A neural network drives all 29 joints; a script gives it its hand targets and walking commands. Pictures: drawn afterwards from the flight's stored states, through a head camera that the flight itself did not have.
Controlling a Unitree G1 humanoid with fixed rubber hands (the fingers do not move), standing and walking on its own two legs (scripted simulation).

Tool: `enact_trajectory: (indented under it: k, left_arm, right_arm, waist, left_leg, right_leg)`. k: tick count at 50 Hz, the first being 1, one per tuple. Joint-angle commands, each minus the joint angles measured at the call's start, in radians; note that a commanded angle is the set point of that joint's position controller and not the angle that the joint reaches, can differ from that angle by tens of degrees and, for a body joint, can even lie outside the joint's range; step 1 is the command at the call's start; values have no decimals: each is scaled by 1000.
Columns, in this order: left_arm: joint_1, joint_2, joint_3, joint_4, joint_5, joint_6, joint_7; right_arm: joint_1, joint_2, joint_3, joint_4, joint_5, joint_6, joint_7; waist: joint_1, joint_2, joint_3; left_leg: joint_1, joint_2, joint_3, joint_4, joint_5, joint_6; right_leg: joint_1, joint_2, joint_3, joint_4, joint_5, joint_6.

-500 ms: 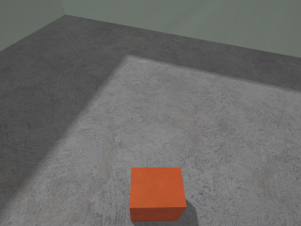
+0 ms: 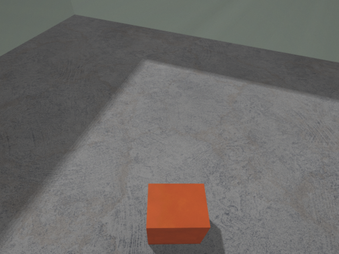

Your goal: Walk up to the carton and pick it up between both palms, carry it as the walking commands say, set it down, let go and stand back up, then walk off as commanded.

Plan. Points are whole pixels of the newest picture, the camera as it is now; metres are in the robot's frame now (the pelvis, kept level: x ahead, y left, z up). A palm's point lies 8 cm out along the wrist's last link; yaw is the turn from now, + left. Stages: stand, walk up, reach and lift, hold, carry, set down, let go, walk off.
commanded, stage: reach and lift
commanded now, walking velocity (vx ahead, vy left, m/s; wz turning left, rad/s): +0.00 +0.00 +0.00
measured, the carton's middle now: (175, 214) +0.44 -0.04 -0.62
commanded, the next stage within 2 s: none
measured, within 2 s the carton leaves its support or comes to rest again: neither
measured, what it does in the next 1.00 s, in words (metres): lowers itself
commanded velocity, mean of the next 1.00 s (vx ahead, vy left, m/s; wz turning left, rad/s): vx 0.00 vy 0.00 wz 0.00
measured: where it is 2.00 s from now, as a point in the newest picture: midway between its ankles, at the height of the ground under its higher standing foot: outside the picture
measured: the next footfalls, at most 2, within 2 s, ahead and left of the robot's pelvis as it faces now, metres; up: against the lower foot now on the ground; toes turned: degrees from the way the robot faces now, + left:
none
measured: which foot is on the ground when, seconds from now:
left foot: down 0.00-1.00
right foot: down 0.00-1.00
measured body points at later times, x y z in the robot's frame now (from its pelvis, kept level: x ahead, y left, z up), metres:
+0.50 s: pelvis -0.03 -0.01 -0.04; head +0.13 +0.00 +0.38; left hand +0.18 +0.22 -0.18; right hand +0.20 -0.25 -0.17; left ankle +0.02 +0.12 -0.73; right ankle +0.00 -0.14 -0.73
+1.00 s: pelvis -0.09 -0.02 -0.09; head +0.13 -0.02 +0.31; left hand +0.31 +0.19 -0.19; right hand +0.35 -0.23 -0.18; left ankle +0.02 +0.12 -0.73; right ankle +0.00 -0.14 -0.73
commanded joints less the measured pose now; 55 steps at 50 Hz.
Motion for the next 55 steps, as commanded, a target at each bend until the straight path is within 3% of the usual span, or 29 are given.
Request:
enact_trajectory:
  k: [1,5,6,8,10,12,16,18,19,22,23,24,26,30,32,33,36,37,38,40,42,43,45,46,47,49,53,54,55]
  left_arm:
    - [-349,128,-15,-345,-68,261,-15]
    - [-147,61,29,-93,53,336,-33]
    - [-131,34,15,-112,48,344,-37]
    - [-228,29,54,-174,68,302,-26]
    - [-218,11,66,-127,73,275,-29]
    - [-365,8,71,-222,50,168,-39]
    - [-363,-13,66,-250,-8,9,-32]
    - [-392,23,90,-280,-24,-43,-26]
    - [-425,18,101,-262,-16,-34,-20]
    - [-542,94,152,-378,-49,-27,-5]
    - [-615,106,146,-397,-46,-4,1]
    - [-552,107,157,-357,-23,17,8]
    - [-622,169,184,-382,-25,38,2]
    - [-789,193,196,-236,-20,110,-7]
    - [-859,183,200,-205,-11,144,-10]
    - [-860,197,209,-137,5,165,-10]
    - [-1023,175,176,-105,-7,186,-10]
    - [-976,149,214,-84,8,194,-4]
    - [-1069,160,211,-91,25,186,-1]
    - [-1118,132,209,-24,2,181,3]
    - [-1175,171,250,-25,42,162,9]
    - [-1232,168,263,-48,38,138,18]
    - [-1302,199,296,-29,39,109,27]
    - [-1344,197,270,-95,12,88,42]
    - [-1318,162,271,-56,8,73,46]
    - [-1380,211,298,-85,23,38,61]
    - [-1449,291,331,-195,-12,-6,59]
    - [-1436,324,360,-233,-24,-15,67]
    - [-1429,326,320,-211,-47,-23,71]
  right_arm:
    - [-281,-184,-49,-373,26,239,22]
    - [-179,-111,-79,-239,-54,312,40]
    - [-138,-109,-89,-224,-55,318,42]
    - [-191,-135,-99,-254,-86,286,70]
    - [-198,-157,-88,-229,-84,240,89]
    - [-311,-145,-120,-319,-97,146,87]
    - [-368,-206,-171,-317,-70,-10,81]
    - [-334,-196,-174,-300,-62,-49,69]
    - [-423,-232,-195,-307,-45,-52,60]
    - [-479,-250,-181,-366,18,-29,61]
    - [-501,-266,-196,-333,8,-10,63]
    - [-502,-270,-181,-360,21,5,75]
    - [-587,-297,-195,-383,18,32,53]
    - [-821,-233,-135,-304,40,111,47]
    - [-931,-283,-170,-295,28,139,52]
    - [-940,-264,-145,-228,13,160,51]
    - [-1058,-304,-216,-140,-29,178,46]
    - [-1081,-281,-191,-97,-25,184,52]
    - [-1095,-286,-226,-66,-30,175,53]
    - [-1154,-290,-212,-7,-39,181,46]
    - [-1179,-258,-221,59,-17,165,58]
    - [-1219,-289,-237,63,-40,142,56]
    - [-1283,-293,-244,95,-4,121,50]
    - [-1339,-379,-291,55,-33,88,53]
    - [-1361,-370,-280,64,-15,73,52]
    - [-1419,-428,-352,13,-40,17,39]
    - [-1448,-425,-286,-95,35,-13,33]
    - [-1513,-441,-282,-197,71,-21,34]
    - [-1515,-470,-293,-187,85,-29,31]
  waist:
    - [-15,74,62]
    - [25,74,193]
    - [16,131,197]
    - [17,34,39]
    - [19,94,6]
    - [-13,28,-120]
    - [-12,125,-475]
    - [-28,71,-633]
    - [-22,120,-636]
    - [7,88,-676]
    - [-23,105,-664]
    - [7,88,-668]
    - [-3,17,-628]
    - [56,21,-476]
    - [31,-19,-367]
    - [55,-5,-297]
    - [-7,34,-312]
    - [32,-5,-304]
    - [11,50,-297]
    - [-9,2,-335]
    - [5,86,-331]
    - [-4,31,-353]
    - [30,93,-418]
    - [-47,68,-462]
    - [1,120,-518]
    - [-37,131,-643]
    - [-33,63,-941]
    - [10,31,-1111]
    - [-31,11,-1193]
  left_leg:
    - [-92,-13,24,-75,-182,-15]
    - [-151,1,-13,-50,-48,-10]
    - [-121,-16,-2,-71,11,-19]
    - [-114,-23,-30,-6,182,-9]
    - [-106,-34,-5,9,273,-28]
    - [-193,-37,-21,118,417,-22]
    - [-144,-26,-69,282,825,-36]
    - [-169,-32,-67,339,864,-37]
    - [-180,-19,-62,335,762,-55]
    - [-245,-26,-30,311,447,-46]
    - [-260,-25,-11,285,319,-57]
    - [-252,-32,-18,280,310,-53]
    - [-350,-48,21,300,270,-39]
    - [-509,-47,52,308,-76,-24]
    - [-534,-48,53,295,-162,-24]
    - [-524,-49,54,300,-166,-30]
    - [-545,-57,60,314,-165,-51]
    - [-568,-63,50,320,-154,-49]
    - [-542,-67,47,320,-156,-49]
    - [-583,-63,53,336,-166,-36]
    - [-617,-72,56,351,-132,-49]
    - [-636,-73,49,358,-97,-51]
    - [-630,-78,55,369,-91,-51]
    - [-600,-62,47,377,-60,-55]
    - [-587,-75,60,395,3,-58]
    - [-556,-60,40,403,51,-66]
    - [-543,-66,45,452,222,-59]
    - [-441,-79,47,463,275,-45]
    - [-439,-70,33,475,331,-49]
  right_leg:
    - [-159,16,45,-92,-205,-122]
    - [-127,41,47,-60,-68,-87]
    - [-122,60,36,-57,7,-85]
    - [-149,77,49,-12,136,-79]
    - [-188,89,28,27,189,-81]
    - [-251,77,73,102,345,-58]
    - [-408,74,95,276,477,-50]
    - [-441,85,95,319,521,-41]
    - [-498,74,87,323,428,-45]
    - [-480,82,78,306,296,-42]
    - [-486,76,57,297,240,-38]
    - [-489,83,55,303,231,-37]
    - [-412,85,72,297,241,-21]
    - [-458,50,84,276,-163,-31]
    - [-514,54,69,257,-276,-27]
    - [-567,48,55,258,-323,-30]
    - [-642,72,18,292,-309,-42]
    - [-629,63,42,283,-320,-40]
    - [-679,67,33,296,-306,-42]
    - [-710,81,32,323,-310,-47]
    - [-761,65,42,320,-281,-38]
    - [-782,75,34,329,-243,-33]
    - [-791,74,49,348,-223,-34]
    - [-811,91,24,390,-131,-32]
    - [-814,87,36,400,-104,-34]
    - [-843,90,23,431,-28,-27]
    - [-664,93,51,436,198,-11]
    - [-581,99,60,435,228,-3]
    - [-573,113,36,471,306,0]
